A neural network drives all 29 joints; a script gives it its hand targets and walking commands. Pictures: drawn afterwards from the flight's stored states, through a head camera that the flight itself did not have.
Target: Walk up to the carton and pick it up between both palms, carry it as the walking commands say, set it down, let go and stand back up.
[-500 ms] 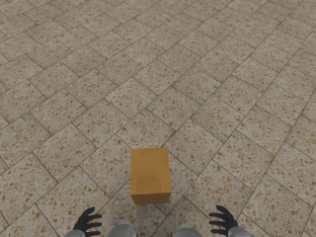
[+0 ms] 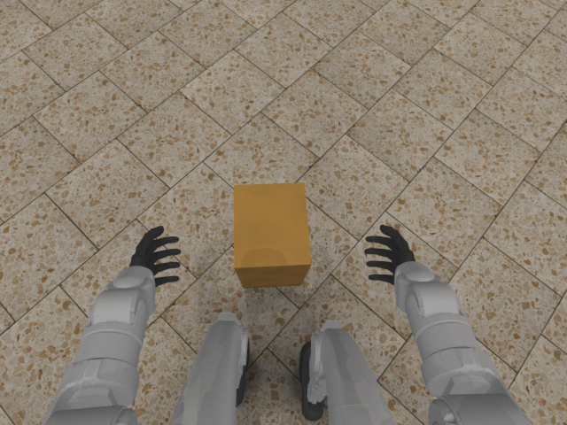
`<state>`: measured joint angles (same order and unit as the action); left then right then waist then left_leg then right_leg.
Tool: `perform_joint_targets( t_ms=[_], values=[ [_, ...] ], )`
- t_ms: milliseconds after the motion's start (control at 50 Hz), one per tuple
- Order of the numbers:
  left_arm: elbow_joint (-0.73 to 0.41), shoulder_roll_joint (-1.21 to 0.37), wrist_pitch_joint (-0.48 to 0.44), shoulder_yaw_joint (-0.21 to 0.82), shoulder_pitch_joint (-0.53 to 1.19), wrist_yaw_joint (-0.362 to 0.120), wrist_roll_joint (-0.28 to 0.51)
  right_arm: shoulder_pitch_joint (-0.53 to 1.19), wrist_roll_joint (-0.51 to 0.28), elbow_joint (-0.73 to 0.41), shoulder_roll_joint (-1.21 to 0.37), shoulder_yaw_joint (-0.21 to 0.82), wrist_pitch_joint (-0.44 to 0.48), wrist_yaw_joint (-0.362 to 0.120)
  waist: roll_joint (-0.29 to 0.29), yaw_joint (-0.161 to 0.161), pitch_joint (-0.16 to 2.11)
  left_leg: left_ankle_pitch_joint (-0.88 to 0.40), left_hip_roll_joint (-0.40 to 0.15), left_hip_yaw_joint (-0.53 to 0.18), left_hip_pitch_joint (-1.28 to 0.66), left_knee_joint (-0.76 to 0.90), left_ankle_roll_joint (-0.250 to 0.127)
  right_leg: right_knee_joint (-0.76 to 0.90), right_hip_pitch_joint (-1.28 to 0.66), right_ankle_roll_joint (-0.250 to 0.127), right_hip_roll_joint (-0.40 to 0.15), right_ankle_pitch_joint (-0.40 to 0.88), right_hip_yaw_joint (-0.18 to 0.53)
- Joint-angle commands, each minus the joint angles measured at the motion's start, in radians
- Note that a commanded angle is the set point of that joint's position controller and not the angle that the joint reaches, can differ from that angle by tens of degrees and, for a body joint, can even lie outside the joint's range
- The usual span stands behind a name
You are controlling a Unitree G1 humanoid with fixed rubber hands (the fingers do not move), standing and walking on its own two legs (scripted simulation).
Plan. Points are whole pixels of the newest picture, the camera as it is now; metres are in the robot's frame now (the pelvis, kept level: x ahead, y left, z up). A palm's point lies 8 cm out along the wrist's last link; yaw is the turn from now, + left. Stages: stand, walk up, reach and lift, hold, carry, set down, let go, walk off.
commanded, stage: reach and lift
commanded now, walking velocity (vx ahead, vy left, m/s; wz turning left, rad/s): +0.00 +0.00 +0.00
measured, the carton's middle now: (271, 240) +0.50 +0.04 -0.52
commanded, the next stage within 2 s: none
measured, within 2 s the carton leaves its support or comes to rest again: neither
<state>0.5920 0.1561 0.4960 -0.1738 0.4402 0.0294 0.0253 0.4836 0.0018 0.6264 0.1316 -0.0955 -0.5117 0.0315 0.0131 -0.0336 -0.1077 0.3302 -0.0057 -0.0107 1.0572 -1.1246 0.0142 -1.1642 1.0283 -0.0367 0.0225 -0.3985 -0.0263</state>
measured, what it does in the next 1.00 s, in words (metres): lowers itself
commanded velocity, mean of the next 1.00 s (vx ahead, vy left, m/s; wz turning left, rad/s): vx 0.00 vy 0.00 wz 0.00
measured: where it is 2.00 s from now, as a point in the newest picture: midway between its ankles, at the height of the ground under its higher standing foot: (272, 388)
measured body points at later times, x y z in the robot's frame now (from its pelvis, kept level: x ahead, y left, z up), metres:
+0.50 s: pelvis +0.02 +0.01 -0.02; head +0.30 +0.02 +0.33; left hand +0.48 +0.22 -0.13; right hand +0.51 -0.17 -0.14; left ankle +0.12 +0.13 -0.64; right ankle +0.09 -0.10 -0.64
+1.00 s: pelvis +0.00 +0.01 -0.06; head +0.35 +0.02 +0.20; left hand +0.50 +0.21 -0.22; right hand +0.52 -0.15 -0.23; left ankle +0.12 +0.14 -0.64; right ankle +0.09 -0.10 -0.64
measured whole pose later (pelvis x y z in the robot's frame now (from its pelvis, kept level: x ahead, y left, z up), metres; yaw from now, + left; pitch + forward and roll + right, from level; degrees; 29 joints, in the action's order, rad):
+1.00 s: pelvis +0.00 +0.01 -0.06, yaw -1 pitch +26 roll -1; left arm 0.60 0.22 0.18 -0.25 1.11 0.14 0.05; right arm 1.16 -0.07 0.68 0.27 -0.19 -0.18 0.11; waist 0.00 -0.05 -0.52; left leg 0.35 0.07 -0.11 1.43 -1.36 0.05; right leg -1.39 1.40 0.00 0.08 -0.45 0.02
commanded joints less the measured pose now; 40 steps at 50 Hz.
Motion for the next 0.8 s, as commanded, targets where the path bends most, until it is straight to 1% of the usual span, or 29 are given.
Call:
perform_joint_targets(
  t_ms=[0, 20, 60, 100, 120, 140, 180, 200, 220, 260, 300, 360, 380, 420, 440, 460, 480, 500, 520, 540, 560, 600, 620, 660, 700, 720, 740, 760, 780],
  values=[
    [-0.115, 0.133, -0.060, -0.034, 0.405, 0.049, 0.016, 0.449, 0.020, -0.098, 0.146, -0.076, 0.061, 0.032, -0.024, 0.001, 0.744, 0.189, 0.041, 0.028, -0.317, 0.148, -0.011, 0.218, -0.194, 0.025, 0.016, -0.149, 0.023],
    [-0.102, 0.131, -0.068, -0.030, 0.420, 0.053, 0.025, 0.473, 0.019, -0.073, 0.144, -0.079, 0.068, 0.036, -0.006, 0.010, 0.785, 0.175, 0.042, 0.024, -0.306, 0.154, -0.011, 0.220, -0.196, 0.025, 0.021, -0.135, 0.016],
    [-0.063, 0.117, -0.082, -0.029, 0.469, 0.064, 0.033, 0.525, 0.037, -0.038, 0.172, -0.108, 0.091, 0.042, -0.021, 0.033, 0.781, 0.165, 0.046, 0.026, -0.269, 0.144, 0.000, 0.209, -0.148, 0.022, 0.025, -0.132, 0.012],
    [-0.053, 0.093, -0.117, -0.041, 0.523, 0.078, 0.030, 0.583, 0.021, -0.010, 0.163, -0.110, 0.133, 0.039, -0.039, 0.026, 0.794, 0.154, 0.051, 0.020, -0.274, 0.142, 0.003, 0.196, -0.099, 0.018, 0.029, -0.107, 0.007],
    [-0.040, 0.081, -0.130, -0.033, 0.529, 0.086, 0.029, 0.589, 0.041, 0.036, 0.192, -0.140, 0.151, 0.038, -0.053, 0.046, 0.834, 0.144, 0.045, 0.002, -0.291, 0.135, 0.014, 0.174, -0.061, 0.014, 0.031, -0.073, -0.004],
    [-0.038, 0.079, -0.141, -0.040, 0.515, 0.094, 0.014, 0.565, 0.036, 0.055, 0.198, -0.139, 0.166, 0.031, -0.081, 0.033, 0.883, 0.097, 0.047, 0.004, -0.345, 0.135, 0.021, 0.177, -0.056, 0.013, 0.031, -0.049, -0.003],
    [-0.037, 0.091, -0.185, -0.055, 0.577, 0.112, 0.017, 0.652, 0.006, 0.037, 0.201, -0.126, 0.213, 0.024, -0.067, 0.012, 0.963, 0.055, 0.052, 0.012, -0.348, 0.112, 0.019, 0.156, -0.016, 0.017, 0.040, -0.029, -0.007],
    [-0.042, 0.107, -0.211, -0.064, 0.611, 0.113, 0.020, 0.686, 0.012, 0.028, 0.210, -0.136, 0.237, 0.025, -0.051, 0.023, 0.988, 0.015, 0.055, 0.025, -0.295, 0.092, 0.019, 0.145, -0.036, 0.018, 0.038, 0.000, -0.006],
    [-0.033, 0.126, -0.228, -0.084, 0.596, 0.115, 0.019, 0.708, -0.017, 0.022, 0.189, -0.108, 0.252, 0.022, -0.016, -0.012, 1.056, -0.033, 0.054, 0.029, -0.308, 0.089, 0.013, 0.137, -0.088, 0.023, 0.038, 0.039, 0.000],
    [-0.063, 0.156, -0.264, -0.102, 0.626, 0.114, 0.010, 0.722, -0.024, 0.022, 0.207, -0.105, 0.276, 0.031, -0.013, -0.030, 1.169, -0.113, 0.064, 0.044, -0.289, 0.064, 0.012, 0.131, -0.121, 0.026, 0.043, 0.085, 0.011],
    [-0.061, 0.168, -0.298, -0.116, 0.648, 0.113, 0.003, 0.750, -0.036, 0.019, 0.207, -0.095, 0.304, 0.034, 0.016, -0.037, 1.208, -0.156, 0.067, 0.050, -0.272, 0.053, 0.009, 0.119, -0.129, 0.029, 0.045, 0.122, 0.009],
    [-0.056, 0.142, -0.352, -0.115, 0.695, 0.101, 0.004, 0.786, -0.049, 0.032, 0.218, -0.114, 0.350, 0.037, 0.012, -0.040, 1.223, -0.248, 0.075, 0.041, -0.238, 0.053, 0.007, 0.114, -0.095, 0.031, 0.051, 0.202, 0.009],
    [-0.044, 0.132, -0.366, -0.108, 0.705, 0.094, 0.016, 0.798, -0.047, 0.023, 0.223, -0.115, 0.365, 0.035, 0.024, -0.025, 1.246, -0.269, 0.080, 0.044, -0.214, 0.039, 0.003, 0.115, -0.098, 0.035, 0.049, 0.219, 0.013],
    [-0.058, 0.138, -0.387, -0.116, 0.672, 0.083, 0.016, 0.781, -0.055, -0.036, 0.221, -0.111, 0.385, 0.035, 0.023, -0.038, 1.347, -0.398, 0.087, 0.039, -0.252, 0.034, -0.001, 0.106, -0.140, 0.038, 0.048, 0.357, 0.016],
    [-0.054, 0.120, -0.386, -0.093, 0.644, 0.077, 0.019, 0.731, -0.052, -0.011, 0.203, -0.109, 0.384, 0.033, 0.003, -0.019, 1.399, -0.447, 0.089, 0.034, -0.284, 0.043, -0.002, 0.105, -0.187, 0.034, 0.048, 0.424, 0.011],
    [-0.081, 0.121, -0.391, -0.086, 0.655, 0.080, 0.027, 0.762, -0.059, -0.042, 0.197, -0.096, 0.389, 0.024, 0.043, -0.023, 1.420, -0.485, 0.086, 0.013, -0.330, 0.054, -0.011, 0.098, -0.162, 0.040, 0.057, 0.433, -0.006],
    [-0.121, 0.100, -0.383, -0.084, 0.673, 0.075, 0.025, 0.741, -0.049, -0.062, 0.226, -0.109, 0.389, 0.016, 0.029, -0.007, 1.501, -0.530, 0.086, 0.005, -0.396, 0.043, -0.013, 0.106, -0.176, 0.034, 0.057, 0.456, -0.007],
    [-0.138, 0.108, -0.387, -0.090, 0.683, 0.077, 0.023, 0.734, -0.049, -0.043, 0.221, -0.114, 0.389, 0.014, 0.024, -0.004, 1.480, -0.490, 0.086, 0.002, -0.425, 0.041, -0.015, 0.111, -0.110, 0.032, 0.059, 0.365, -0.015],
    [-0.122, 0.107, -0.382, -0.093, 0.694, 0.072, 0.006, 0.752, -0.040, -0.035, 0.225, -0.118, 0.386, 0.014, 0.005, -0.018, 1.461, -0.519, 0.086, -0.002, -0.424, 0.042, -0.015, 0.118, -0.096, 0.028, 0.053, 0.390, -0.009],
    [-0.154, 0.111, -0.380, -0.098, 0.675, 0.072, 0.005, 0.726, -0.016, -0.075, 0.241, -0.149, 0.388, 0.017, 0.041, 0.022, 1.566, -0.593, 0.088, -0.018, -0.492, 0.031, -0.017, 0.113, -0.146, 0.030, 0.060, 0.477, -0.021],
    [-0.212, 0.088, -0.382, -0.079, 0.640, 0.074, 0.017, 0.727, -0.036, -0.161, 0.265, -0.158, 0.398, 0.013, -0.014, 0.014, 1.654, -0.698, 0.081, -0.040, -0.582, 0.018, -0.014, 0.098, -0.151, 0.020, 0.068, 0.550, -0.013],
    [-0.272, 0.108, -0.367, -0.089, 0.638, 0.080, 0.020, 0.727, -0.037, -0.238, 0.281, -0.165, 0.393, 0.022, -0.018, 0.027, 1.778, -0.830, 0.080, -0.061, -0.736, -0.025, -0.023, 0.089, -0.177, 0.014, 0.073, 0.628, -0.002],
    [-0.240, 0.103, -0.356, -0.091, 0.638, 0.075, 0.018, 0.739, -0.032, -0.248, 0.264, -0.152, 0.390, 0.020, -0.013, 0.024, 1.775, -0.802, 0.087, -0.049, -0.663, -0.031, -0.021, 0.072, -0.235, 0.014, 0.068, 0.668, 0.007],
    [-0.291, 0.125, -0.339, -0.095, 0.668, 0.084, 0.033, 0.740, -0.028, -0.254, 0.254, -0.139, 0.366, 0.026, 0.046, 0.036, 1.883, -0.799, 0.098, -0.049, -0.675, -0.032, -0.018, 0.053, -0.402, 0.023, 0.067, 0.746, 0.019],
    [-0.374, 0.172, -0.327, -0.102, 0.715, 0.102, 0.016, 0.740, -0.065, -0.323, 0.252, -0.132, 0.350, 0.041, 0.001, 0.006, 2.023, -0.802, 0.104, -0.037, -0.725, -0.033, -0.006, 0.035, -0.541, 0.028, 0.068, 0.790, 0.033],
    [-0.311, 0.146, -0.326, -0.115, 0.742, 0.108, 0.006, 0.779, -0.080, -0.224, 0.243, -0.123, 0.355, 0.036, -0.031, -0.027, 1.890, -0.828, 0.100, -0.043, -0.714, -0.064, 0.001, -0.002, -0.361, 0.033, 0.079, 0.699, 0.028],
    [-0.355, 0.154, -0.351, -0.120, 0.757, 0.118, 0.002, 0.798, -0.102, -0.269, 0.243, -0.133, 0.377, 0.042, -0.076, -0.045, 1.927, -0.951, 0.090, -0.043, -0.782, -0.093, 0.016, 0.001, -0.250, 0.024, 0.081, 0.700, 0.033],
    [-0.374, 0.150, -0.362, -0.088, 0.763, 0.122, 0.020, 0.795, -0.077, -0.266, 0.251, -0.147, 0.388, 0.045, -0.047, -0.004, 1.926, -0.954, 0.087, -0.065, -0.790, -0.123, 0.010, -0.020, -0.182, 0.026, 0.089, 0.659, 0.012],
    [-0.394, 0.148, -0.374, -0.084, 0.785, 0.123, 0.022, 0.807, -0.077, -0.285, 0.263, -0.154, 0.398, 0.054, -0.069, 0.009, 1.944, -0.960, 0.078, -0.058, -0.785, -0.152, 0.014, -0.028, -0.143, 0.018, 0.090, 0.667, 0.018]
  ],
)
